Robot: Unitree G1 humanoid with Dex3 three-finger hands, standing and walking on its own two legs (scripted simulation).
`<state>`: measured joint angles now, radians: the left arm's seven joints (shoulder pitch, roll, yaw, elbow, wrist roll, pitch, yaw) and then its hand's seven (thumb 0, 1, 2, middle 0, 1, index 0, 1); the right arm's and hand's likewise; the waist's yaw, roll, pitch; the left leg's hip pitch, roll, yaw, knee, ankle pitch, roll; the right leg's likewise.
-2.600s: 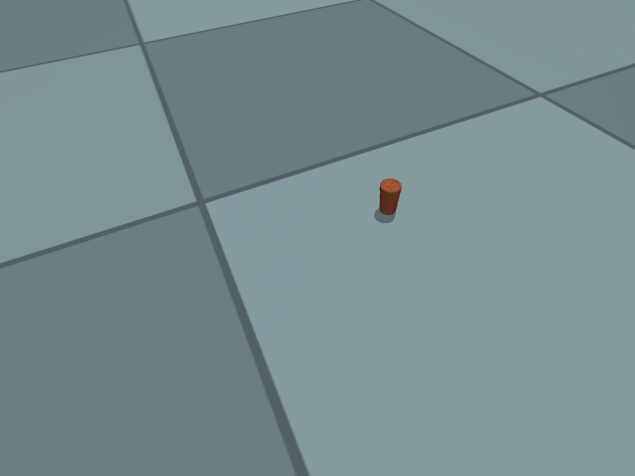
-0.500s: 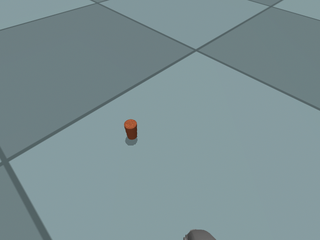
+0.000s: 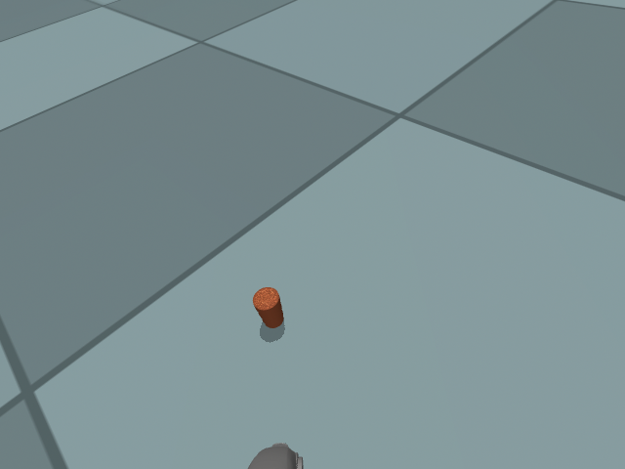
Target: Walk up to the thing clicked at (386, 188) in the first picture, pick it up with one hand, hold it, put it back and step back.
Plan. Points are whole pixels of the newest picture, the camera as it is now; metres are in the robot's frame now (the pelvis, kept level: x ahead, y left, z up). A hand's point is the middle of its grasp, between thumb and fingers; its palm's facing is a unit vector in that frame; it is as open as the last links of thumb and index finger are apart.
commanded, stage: walk up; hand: left
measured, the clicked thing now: (270, 309) +0.76 +0.29 -0.70
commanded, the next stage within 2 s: none
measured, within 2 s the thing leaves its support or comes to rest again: neither
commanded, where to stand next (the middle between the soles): +0.43 +0.07 m, yaw +1 degrees
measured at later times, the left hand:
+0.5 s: hand (139, 416) +0.24 +0.34 -0.15, palm faces -0.04 -0.94 -0.34, open 7.4 cm
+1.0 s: hand (165, 350) +0.35 +0.32 -0.13, palm faces -0.02 -0.90 -0.43, open 7.4 cm
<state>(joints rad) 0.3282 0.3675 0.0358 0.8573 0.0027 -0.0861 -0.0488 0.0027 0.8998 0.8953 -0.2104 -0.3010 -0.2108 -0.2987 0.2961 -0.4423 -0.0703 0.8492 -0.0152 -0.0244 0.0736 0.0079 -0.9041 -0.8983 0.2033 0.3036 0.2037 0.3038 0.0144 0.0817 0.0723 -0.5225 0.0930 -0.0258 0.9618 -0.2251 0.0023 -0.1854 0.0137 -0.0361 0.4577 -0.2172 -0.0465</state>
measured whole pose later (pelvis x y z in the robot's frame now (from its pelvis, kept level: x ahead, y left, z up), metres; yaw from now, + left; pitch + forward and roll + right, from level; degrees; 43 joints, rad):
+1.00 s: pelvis +0.29 +0.05 -0.01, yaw +1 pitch -3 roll +0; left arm 0.27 0.37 0.02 0.86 0.02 -0.05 -0.01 0.00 0.90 0.90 -0.21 -0.30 -0.21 -0.30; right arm 0.25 -0.42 -0.06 0.89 0.00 0.01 0.03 0.01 -0.90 -0.90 0.20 0.30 0.20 0.30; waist 0.02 0.07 0.12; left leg -0.43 0.05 -0.04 0.80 -0.31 -0.01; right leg -0.28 -0.03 -0.06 0.57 -0.24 -0.01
